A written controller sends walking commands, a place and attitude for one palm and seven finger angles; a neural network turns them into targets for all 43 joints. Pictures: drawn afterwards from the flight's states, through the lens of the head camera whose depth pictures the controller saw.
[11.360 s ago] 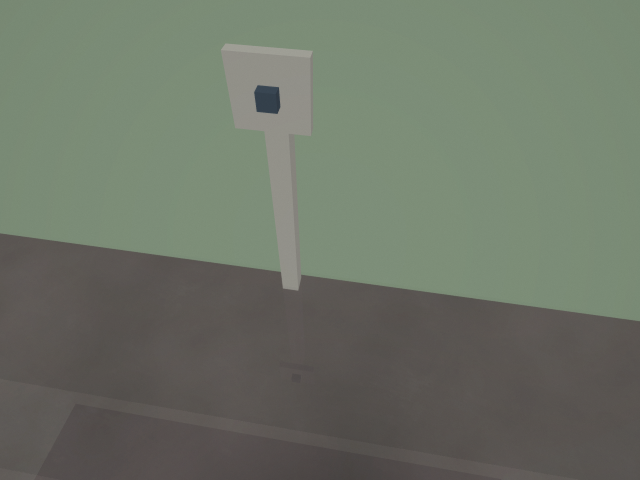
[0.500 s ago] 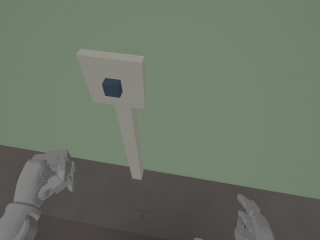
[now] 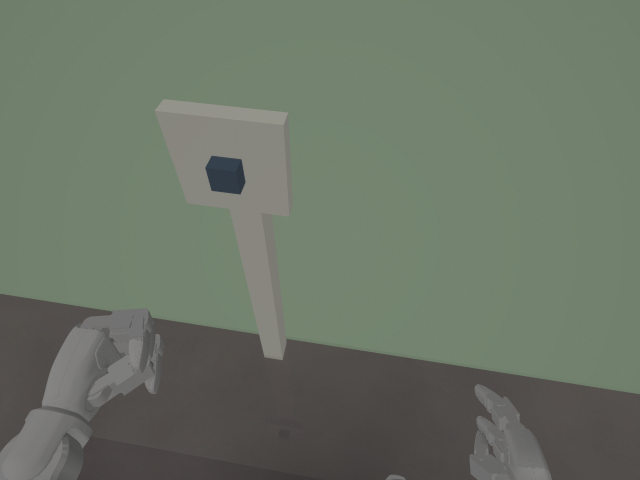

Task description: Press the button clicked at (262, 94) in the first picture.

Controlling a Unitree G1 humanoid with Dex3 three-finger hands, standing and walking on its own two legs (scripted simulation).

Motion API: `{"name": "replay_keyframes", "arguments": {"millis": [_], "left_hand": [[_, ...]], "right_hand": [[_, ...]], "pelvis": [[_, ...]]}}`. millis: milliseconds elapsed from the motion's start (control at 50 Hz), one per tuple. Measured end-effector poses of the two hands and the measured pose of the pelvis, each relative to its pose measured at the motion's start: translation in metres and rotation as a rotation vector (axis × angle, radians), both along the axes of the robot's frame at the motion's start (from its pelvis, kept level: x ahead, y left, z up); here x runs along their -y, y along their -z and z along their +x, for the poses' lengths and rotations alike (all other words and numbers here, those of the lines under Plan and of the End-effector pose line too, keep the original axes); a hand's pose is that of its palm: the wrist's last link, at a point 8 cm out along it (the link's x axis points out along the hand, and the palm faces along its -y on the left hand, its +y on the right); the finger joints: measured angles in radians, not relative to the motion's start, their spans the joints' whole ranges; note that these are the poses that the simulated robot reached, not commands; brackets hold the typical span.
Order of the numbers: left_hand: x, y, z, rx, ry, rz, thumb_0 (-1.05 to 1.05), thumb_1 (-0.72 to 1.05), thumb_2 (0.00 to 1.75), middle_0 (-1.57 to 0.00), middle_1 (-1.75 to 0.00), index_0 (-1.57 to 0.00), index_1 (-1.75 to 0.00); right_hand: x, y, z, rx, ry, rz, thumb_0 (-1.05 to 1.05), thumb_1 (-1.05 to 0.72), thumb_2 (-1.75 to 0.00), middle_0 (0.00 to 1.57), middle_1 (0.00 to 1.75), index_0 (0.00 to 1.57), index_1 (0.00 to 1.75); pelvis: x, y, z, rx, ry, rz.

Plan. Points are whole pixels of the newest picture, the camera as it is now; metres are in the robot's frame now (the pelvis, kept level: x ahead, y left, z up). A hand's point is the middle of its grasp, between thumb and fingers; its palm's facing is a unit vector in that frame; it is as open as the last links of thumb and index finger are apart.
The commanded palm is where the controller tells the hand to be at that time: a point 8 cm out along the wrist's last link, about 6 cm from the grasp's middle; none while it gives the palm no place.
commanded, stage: aim a knuckle at the button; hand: left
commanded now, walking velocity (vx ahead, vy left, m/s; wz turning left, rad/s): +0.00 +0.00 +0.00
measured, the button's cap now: (227, 173) +0.52 +0.18 +0.08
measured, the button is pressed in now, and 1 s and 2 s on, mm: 0 0 0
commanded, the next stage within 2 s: none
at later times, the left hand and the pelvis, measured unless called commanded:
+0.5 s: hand (181, 298) +0.31 +0.19 +0.06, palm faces -0.06 -1.00 -0.04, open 3.1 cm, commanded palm +0.29 +0.24 +0.06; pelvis +0.00 +0.00 +0.00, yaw -1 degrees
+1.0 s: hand (221, 248) +0.39 +0.16 +0.05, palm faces -0.09 -1.00 -0.04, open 3.1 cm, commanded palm +0.38 +0.21 +0.05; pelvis +0.00 -0.02 -0.01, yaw -1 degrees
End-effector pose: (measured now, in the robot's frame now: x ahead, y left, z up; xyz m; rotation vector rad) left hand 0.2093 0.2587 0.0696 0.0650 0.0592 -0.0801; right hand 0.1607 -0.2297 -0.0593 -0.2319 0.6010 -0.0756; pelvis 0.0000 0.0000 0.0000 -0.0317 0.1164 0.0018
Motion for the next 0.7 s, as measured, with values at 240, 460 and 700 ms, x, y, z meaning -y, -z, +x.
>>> {"name": "replay_keyframes", "arguments": {"millis": [240, 460, 700], "left_hand": [[0.005, 0.002, 0.04, 0.045, 0.015, -0.024, 0.02, 0.9, 0.9, -1.3, -1.5, -1.3, -1.5], [0.013, 0.003, 0.079, 0.041, -0.004, -0.027, 0.02, 0.9, 0.9, -1.3, -1.5, -1.3, -1.5], [0.037, 0.008, 0.119, 0.042, 0.046, -0.034, 0.02, 0.9, 0.9, -1.3, -1.5, -1.3, -1.5]], "right_hand": [[0.0, 0.011, -0.011, -0.049, -0.001, -0.018, 0.01, -0.9, -0.9, 0.2, 0.3, 0.2, 0.3], [0.013, 0.018, -0.032, -0.126, 0.056, -0.018, 0.01, -0.9, -0.9, 0.2, 0.3, 0.2, 0.3], [0.025, 0.032, -0.043, -0.223, 0.082, -0.024, 0.01, -0.9, -0.9, 0.2, 0.3, 0.2, 0.3]], "pelvis": [[-0.001, 0.003, -0.008, -0.01, -0.009, 0.001], [0.002, 0.002, -0.004, -0.031, 0.011, 0.018], [0.007, 0.003, -0.001, -0.066, 0.011, 0.024]]}}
